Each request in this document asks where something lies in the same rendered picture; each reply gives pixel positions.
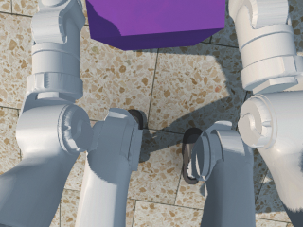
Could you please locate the robot left upper arm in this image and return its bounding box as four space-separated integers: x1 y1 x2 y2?
0 103 94 227

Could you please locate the robot foot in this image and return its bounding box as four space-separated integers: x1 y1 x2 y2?
128 109 143 130
182 128 202 184

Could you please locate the right robot foot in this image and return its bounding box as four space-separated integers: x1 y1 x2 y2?
182 128 202 184

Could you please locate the robot right forearm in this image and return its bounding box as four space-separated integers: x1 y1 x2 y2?
225 0 303 95

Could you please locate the carton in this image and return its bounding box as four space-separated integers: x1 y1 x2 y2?
85 0 225 51

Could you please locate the robot right upper arm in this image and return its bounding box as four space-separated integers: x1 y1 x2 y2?
238 90 303 227

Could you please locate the left robot foot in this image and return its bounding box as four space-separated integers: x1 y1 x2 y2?
128 109 143 130

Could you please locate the robot left forearm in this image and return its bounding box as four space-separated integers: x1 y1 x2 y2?
15 0 86 143

